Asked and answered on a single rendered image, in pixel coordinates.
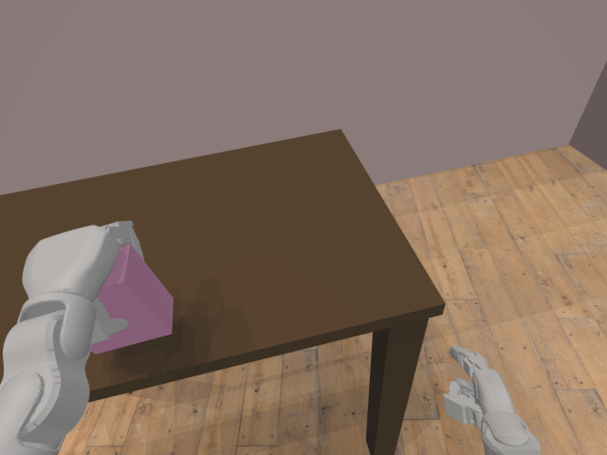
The robot left forearm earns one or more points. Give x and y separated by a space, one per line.
44 392

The sponge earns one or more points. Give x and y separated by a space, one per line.
133 292

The right robot hand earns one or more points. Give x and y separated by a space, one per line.
467 402

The left robot hand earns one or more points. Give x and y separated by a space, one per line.
79 262

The table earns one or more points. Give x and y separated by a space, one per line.
266 250

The robot right forearm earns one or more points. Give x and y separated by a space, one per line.
505 433

